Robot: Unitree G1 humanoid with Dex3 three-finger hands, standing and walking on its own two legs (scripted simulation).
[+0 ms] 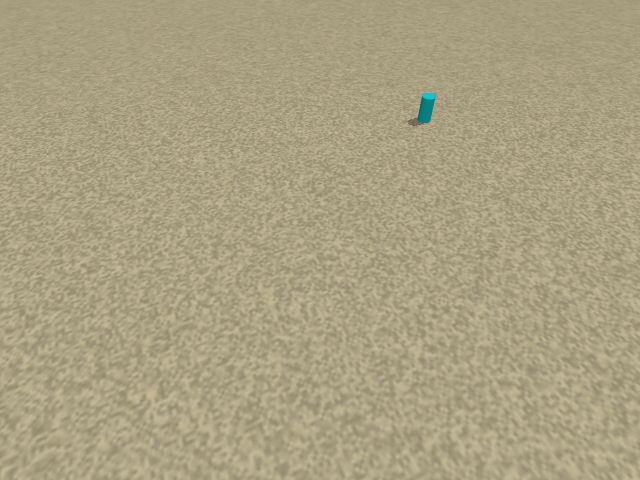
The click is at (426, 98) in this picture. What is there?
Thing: squat round
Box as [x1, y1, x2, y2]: [418, 93, 435, 122]
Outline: 424,93 422,95 418,114 419,121 427,122 430,119 435,97 433,94
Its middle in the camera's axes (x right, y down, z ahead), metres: +0.63 -0.76 +2.31
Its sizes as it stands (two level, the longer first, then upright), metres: 0.077 0.077 0.151
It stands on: the floor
